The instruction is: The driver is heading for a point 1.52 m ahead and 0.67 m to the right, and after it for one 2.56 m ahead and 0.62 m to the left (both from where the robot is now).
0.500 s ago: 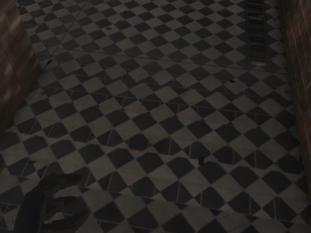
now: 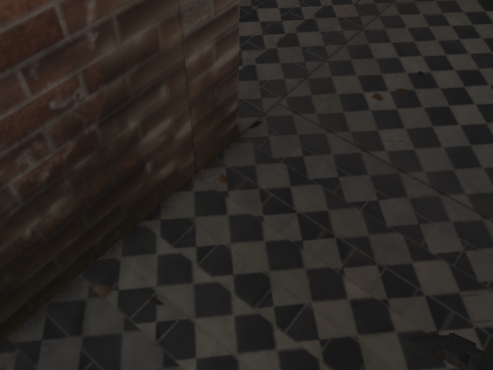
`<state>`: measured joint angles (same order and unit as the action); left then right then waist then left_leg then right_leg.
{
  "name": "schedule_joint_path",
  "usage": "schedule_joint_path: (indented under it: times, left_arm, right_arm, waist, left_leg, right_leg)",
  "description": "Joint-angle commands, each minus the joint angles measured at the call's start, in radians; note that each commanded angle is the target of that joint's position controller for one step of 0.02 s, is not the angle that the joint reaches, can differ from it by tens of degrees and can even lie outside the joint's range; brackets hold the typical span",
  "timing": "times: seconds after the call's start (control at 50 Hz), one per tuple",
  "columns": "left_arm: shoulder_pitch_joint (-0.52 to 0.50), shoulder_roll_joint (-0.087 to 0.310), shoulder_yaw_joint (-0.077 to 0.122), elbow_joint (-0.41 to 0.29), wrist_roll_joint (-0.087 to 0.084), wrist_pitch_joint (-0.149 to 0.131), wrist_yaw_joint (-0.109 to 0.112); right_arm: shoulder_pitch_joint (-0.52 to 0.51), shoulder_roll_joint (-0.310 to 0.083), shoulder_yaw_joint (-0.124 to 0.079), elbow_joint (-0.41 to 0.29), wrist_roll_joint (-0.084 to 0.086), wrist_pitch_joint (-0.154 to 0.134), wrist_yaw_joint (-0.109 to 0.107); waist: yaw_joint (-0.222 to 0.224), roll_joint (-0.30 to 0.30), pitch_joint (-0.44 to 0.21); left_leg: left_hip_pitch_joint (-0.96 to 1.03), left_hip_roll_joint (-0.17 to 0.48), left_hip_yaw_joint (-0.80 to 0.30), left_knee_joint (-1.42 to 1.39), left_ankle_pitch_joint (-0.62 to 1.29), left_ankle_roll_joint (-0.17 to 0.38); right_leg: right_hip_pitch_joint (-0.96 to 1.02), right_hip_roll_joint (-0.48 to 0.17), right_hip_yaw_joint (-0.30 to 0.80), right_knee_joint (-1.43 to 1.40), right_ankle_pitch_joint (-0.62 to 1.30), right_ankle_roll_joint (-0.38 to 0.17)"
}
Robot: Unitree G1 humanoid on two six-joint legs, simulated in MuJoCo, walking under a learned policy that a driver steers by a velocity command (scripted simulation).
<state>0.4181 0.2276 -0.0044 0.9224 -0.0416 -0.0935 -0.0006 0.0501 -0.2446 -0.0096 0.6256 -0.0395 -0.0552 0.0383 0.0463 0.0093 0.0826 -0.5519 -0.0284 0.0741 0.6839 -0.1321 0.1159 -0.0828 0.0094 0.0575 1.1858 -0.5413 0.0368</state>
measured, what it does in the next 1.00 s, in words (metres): walks ahead, turning right: right foot, then left foot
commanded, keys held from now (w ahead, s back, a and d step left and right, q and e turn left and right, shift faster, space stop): e+shift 0.68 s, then shift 0.32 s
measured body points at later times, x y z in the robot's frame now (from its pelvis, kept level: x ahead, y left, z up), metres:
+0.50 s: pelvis +0.16 -0.08 +0.02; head +0.19 -0.12 +0.47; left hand +0.37 +0.17 -0.06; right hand +0.25 -0.40 -0.09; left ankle +0.15 +0.08 -0.64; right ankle +0.18 -0.18 -0.70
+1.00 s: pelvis +0.24 -0.06 +0.03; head +0.27 -0.06 +0.48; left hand +0.57 +0.01 -0.05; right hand +0.11 -0.34 -0.07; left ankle +0.33 +0.01 -0.70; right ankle +0.14 -0.15 -0.64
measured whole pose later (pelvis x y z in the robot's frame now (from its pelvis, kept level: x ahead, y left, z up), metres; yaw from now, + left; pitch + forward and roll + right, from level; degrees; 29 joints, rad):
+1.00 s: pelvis +0.24 -0.06 +0.03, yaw -43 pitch +1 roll +0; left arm 0.14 0.34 0.07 0.56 0.00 0.04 0.03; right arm 0.18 -0.29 -0.06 0.84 -0.01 -0.01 -0.01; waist -0.04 -0.05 0.03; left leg -0.29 -0.02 -0.05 0.50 -0.22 0.01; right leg -0.47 0.14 0.19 1.03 -0.49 0.04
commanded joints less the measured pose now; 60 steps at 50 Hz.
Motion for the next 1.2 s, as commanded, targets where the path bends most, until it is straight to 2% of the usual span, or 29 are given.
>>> schedule_joint_path:
  times: [0.02, 0.06, 0.12, 0.22, 0.38, 0.42, 0.44, 0.46, 0.48, 0.5, 0.52, 0.54, 0.58, 0.66, 0.8, 0.86, 0.88, 0.9, 0.92, 0.94, 0.96, 1.0, 1.04, 1.06, 1.08, 1.1, 1.14, 1.18, 1.2]
  left_arm:
    - [-0.012, 0.149, 0.036, -0.092, -0.015, 0.012, 0.029]
    - [0.063, 0.103, 0.039, -0.064, 0.028, 0.065, 0.042]
    - [0.04, 0.091, 0.058, -0.116, 0.019, 0.104, 0.046]
    - [-0.098, 0.11, 0.072, -0.196, 0.026, 0.111, 0.032]
    - [-0.183, 0.172, 0.111, -0.288, 0.018, 0.134, -0.044]
    - [-0.057, 0.215, 0.139, -0.263, 0.032, 0.128, -0.037]
    - [-0.012, 0.357, 0.179, -0.275, 0.036, 0.116, -0.012]
    - [-0.033, 0.399, 0.174, -0.299, 0.07, 0.096, -0.015]
    - [-0.047, 0.358, 0.167, -0.312, 0.066, 0.068, -0.028]
    - [-0.078, 0.344, 0.164, -0.319, 0.051, 0.053, -0.025]
    - [-0.13, 0.319, 0.161, -0.327, 0.026, 0.053, -0.015]
    - [-0.188, 0.283, 0.151, -0.344, 0.01, 0.065, 0.003]
    - [-0.218, 0.253, 0.142, -0.378, 0.023, 0.085, 0.031]
    - [-0.194, 0.276, 0.155, -0.406, 0.025, 0.108, 0.055]
    - [-0.239, 0.24, 0.129, -0.434, 0.045, 0.132, 0.043]
    - [-0.263, 0.218, 0.111, -0.434, 0.036, 0.137, 0.036]
    - [-0.223, 0.182, 0.099, -0.427, 0.045, 0.136, 0.035]
    - [-0.161, 0.167, 0.093, -0.436, 0.049, 0.13, 0.034]
    - [-0.194, 0.236, 0.112, -0.443, 0.056, 0.118, 0.035]
    - [-0.215, 0.286, 0.129, -0.425, 0.044, 0.116, 0.036]
    - [-0.226, 0.271, 0.128, -0.408, 0.042, 0.121, 0.036]
    - [-0.23, 0.201, 0.107, -0.394, 0.044, 0.131, 0.036]
    - [-0.253, 0.13, 0.077, -0.395, 0.045, 0.126, 0.029]
    - [-0.265, 0.09, 0.061, -0.397, 0.055, 0.121, 0.026]
    - [-0.299, 0.083, 0.059, -0.401, 0.054, 0.117, 0.026]
    - [-0.309, 0.117, 0.072, -0.396, 0.041, 0.114, 0.031]
    - [-0.266, 0.159, 0.09, -0.37, 0.022, 0.109, 0.039]
    - [-0.199, 0.17, 0.098, -0.336, 0.024, 0.103, 0.045]
    - [-0.165, 0.193, 0.106, -0.327, 0.031, 0.101, 0.05]
  right_arm:
    - [0.207, -0.155, -0.056, 0.05, 0.021, -0.017, -0.016]
    - [0.119, -0.132, -0.05, 0.06, 0.004, -0.03, -0.009]
    - [0.019, -0.117, -0.053, 0.074, 0.009, -0.034, -0.023]
    - [-0.011, -0.146, -0.065, 0.118, 0.021, 0.0, -0.086]
    - [-0.038, -0.199, -0.088, 0.131, 0.065, 0.069, -0.081]
    - [0.002, -0.168, -0.088, 0.153, 0.079, 0.083, -0.067]
    - [0.021, -0.161, -0.086, 0.129, 0.051, 0.08, -0.063]
    - [-0.028, -0.125, -0.074, 0.072, 0.014, 0.077, -0.062]
    - [-0.04, -0.154, -0.077, 0.081, 0.012, 0.069, -0.053]
    - [-0.069, -0.148, -0.078, 0.073, 0.037, 0.059, -0.052]
    - [-0.069, -0.144, -0.08, 0.089, 0.037, 0.052, -0.058]
    - [-0.073, -0.166, -0.087, 0.095, 0.027, 0.048, -0.067]
    - [-0.073, -0.155, -0.087, 0.105, 0.034, 0.045, -0.062]
    - [-0.082, -0.115, -0.073, 0.117, 0.047, 0.045, -0.058]
    - [-0.007, -0.153, -0.081, 0.145, 0.043, 0.038, -0.039]
    - [0.064, -0.161, -0.086, 0.16, 0.033, 0.023, -0.028]
    - [0.063, -0.213, -0.094, 0.15, 0.015, 0.022, -0.03]
    - [0.035, -0.286, -0.103, 0.14, 0.003, 0.032, -0.039]
    - [0.046, -0.258, -0.098, 0.137, -0.008, 0.028, -0.041]
    - [0.033, -0.228, -0.09, 0.124, 0.007, 0.026, -0.046]
    - [0.013, -0.206, -0.084, 0.126, 0.025, 0.029, -0.051]
    - [0.021, -0.173, -0.068, 0.131, 0.043, 0.034, -0.061]
    - [0.047, -0.129, -0.049, 0.149, 0.038, 0.043, -0.063]
    - [0.046, -0.122, -0.044, 0.156, 0.04, 0.049, -0.06]
    - [0.074, -0.16, -0.057, 0.161, 0.045, 0.059, -0.058]
    - [0.115, -0.221, -0.077, 0.163, 0.048, 0.068, -0.056]
    - [0.129, -0.273, -0.096, 0.151, 0.064, 0.073, -0.054]
    - [0.094, -0.26, -0.1, 0.133, 0.088, 0.072, -0.056]
    - [0.087, -0.23, -0.094, 0.125, 0.091, 0.069, -0.06]
  waist:
    - [-0.094, -0.044, -0.256]
    - [-0.02, -0.041, -0.175]
    - [0.025, 0.032, -0.126]
    - [-0.003, 0.055, -0.125]
    - [-0.016, 0.08, -0.1]
    - [0.034, -0.043, -0.122]
    - [0.028, -0.312, -0.096]
    - [-0.023, -0.42, -0.18]
    - [-0.004, -0.23, -0.272]
    - [-0.016, -0.148, -0.251]
    - [-0.043, -0.065, -0.21]
    - [-0.062, -0.065, -0.2]
    - [-0.072, -0.111, -0.224]
    - [-0.05, -0.114, -0.248]
    - [-0.02, -0.201, -0.226]
    - [-0.055, -0.169, -0.196]
    - [-0.028, -0.033, -0.182]
    - [0.032, 0.217, -0.131]
    - [-0.006, 0.255, -0.129]
    - [-0.02, 0.154, -0.119]
    - [-0.018, 0.107, -0.11]
    - [-0.032, 0.104, -0.105]
    - [-0.04, 0.119, -0.122]
    - [-0.039, 0.15, -0.126]
    - [-0.067, 0.189, -0.112]
    - [-0.091, 0.208, -0.107]
    - [-0.08, 0.199, -0.12]
    - [-0.042, 0.18, -0.139]
    - [-0.033, 0.148, -0.176]
  left_leg:
    - [0.63, 0.377, -0.421, -0.281, 0.64, 0.202]
    - [0.348, 0.335, -0.268, -0.389, 0.583, 0.172]
    - [0.219, 0.326, -0.089, -0.472, 0.488, 0.178]
    - [0.304, 0.301, 0.067, -0.502, 0.24, 0.14]
    - [0.516, 0.379, 0.128, -0.316, 0.246, 0.048]
    - [0.452, 0.296, 0.193, -0.018, 0.284, -0.048]
    - [0.225, 0.162, 0.222, 0.295, -0.041, -0.142]
    - [-0.079, -0.03, 0.057, 0.541, -0.552, -0.195]
    - [-0.118, -0.012, -0.137, 0.62, -0.553, -0.169]
    - [-0.141, 0.001, -0.166, 0.613, -0.465, -0.139]
    - [-0.152, 0.026, -0.179, 0.549, -0.377, -0.13]
    - [-0.132, 0.043, -0.193, 0.471, -0.309, -0.128]
    - [-0.054, 0.014, -0.191, 0.377, -0.242, -0.145]
    - [-0.007, -0.034, -0.21, 0.161, -0.199, -0.187]
    - [0.15, -0.008, -0.174, 0.003, -0.173, -0.177]
    - [0.302, 0.023, -0.153, -0.251, 0.009, -0.124]
    - [0.351, 0.162, -0.312, -0.344, 0.065, -0.076]
    - [0.369, 0.328, -0.524, -0.395, 0.241, 0.062]
    - [0.312, 0.431, -0.681, -0.42, 0.199, 0.188]
    - [0.309, 0.387, -0.602, -0.401, 0.135, 0.175]
    - [0.316, 0.32, -0.501, -0.383, 0.082, 0.125]
    - [0.356, 0.259, -0.409, -0.371, 0.089, 0.094]
    - [0.373, 0.196, -0.328, -0.368, 0.101, 0.072]
    - [0.374, 0.166, -0.303, -0.362, 0.109, 0.057]
    - [0.379, 0.155, -0.316, -0.351, 0.14, 0.059]
    - [0.404, 0.167, -0.359, -0.333, 0.176, 0.071]
    - [0.441, 0.191, -0.448, -0.316, 0.224, 0.083]
    - [0.391, 0.178, -0.487, -0.295, 0.25, 0.054]
    - [0.301, 0.155, -0.471, -0.263, 0.196, 0.014]
  right_leg:
    - [-0.501, -0.083, 0.075, 0.146, 0.041, 0.02]
    - [-0.329, -0.133, 0.06, 0.118, 0.103, 0.04]
    - [-0.335, -0.162, 0.03, 0.012, 0.129, 0.063]
    - [-0.378, -0.173, -0.028, -0.245, 0.403, 0.056]
    - [-0.372, -0.126, -0.135, -0.489, 0.308, -0.032]
    - [-0.191, -0.049, -0.136, -0.682, 0.484, -0.118]
    - [-0.075, -0.198, 0.17, -0.759, 1.094, -0.22]
    - [0.075, -0.324, 0.542, -0.805, 1.064, -0.406]
    - [0.101, -0.345, 0.55, -0.838, 0.906, -0.399]
    - [0.088, -0.31, 0.472, -0.844, 0.806, -0.359]
    - [0.051, -0.261, 0.401, -0.839, 0.725, -0.306]
    - [0.006, -0.235, 0.358, -0.84, 0.674, -0.272]
    - [-0.038, -0.187, 0.326, -0.833, 0.693, -0.247]
    - [-0.035, -0.163, 0.368, -0.811, 0.645, -0.241]
    - [-0.133, -0.149, 0.412, -0.759, 0.573, -0.221]
    - [-0.184, -0.097, 0.402, -0.689, 0.508, -0.172]
    - [-0.236, -0.011, 0.324, -0.566, 0.318, -0.12]
    - [-0.375, 0.163, 0.16, -0.395, -0.032, -0.055]
    - [-0.424, 0.117, 0.152, -0.17, -0.121, -0.011]
    - [-0.431, 0.092, 0.168, -0.067, -0.057, -0.003]
    - [-0.431, 0.085, 0.162, -0.037, 0.002, 0.01]
    - [-0.437, 0.078, 0.155, -0.036, 0.066, 0.035]
    - [-0.36, 0.037, 0.097, -0.221, 0.091, 0.048]
    - [-0.298, 0.007, 0.039, -0.369, 0.087, 0.056]
    - [-0.261, 0.018, -0.001, -0.476, 0.059, 0.061]
    - [-0.253, 0.044, -0.022, -0.537, 0.055, 0.064]
    - [-0.217, 0.068, -0.015, -0.685, 0.159, 0.047]
    - [-0.09, 0.058, -0.001, -0.854, 0.309, 0.002]
    - [0.031, 0.0, 0.022, -0.852, 0.376, -0.024]
Velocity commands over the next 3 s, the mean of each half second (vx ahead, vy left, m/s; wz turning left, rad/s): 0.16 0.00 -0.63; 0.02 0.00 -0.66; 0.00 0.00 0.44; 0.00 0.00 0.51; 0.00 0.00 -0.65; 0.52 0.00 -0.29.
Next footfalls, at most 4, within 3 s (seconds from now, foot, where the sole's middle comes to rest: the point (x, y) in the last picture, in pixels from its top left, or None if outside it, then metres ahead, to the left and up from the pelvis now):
0.42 right None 0.22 -0.20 -0.74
0.88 left None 0.36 -0.02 -0.74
1.20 right None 0.16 -0.17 -0.74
1.56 left None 0.35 0.04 -0.74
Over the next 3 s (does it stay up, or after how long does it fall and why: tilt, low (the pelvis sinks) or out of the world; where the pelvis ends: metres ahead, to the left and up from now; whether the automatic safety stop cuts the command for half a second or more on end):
stays up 0.35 -0.18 0.02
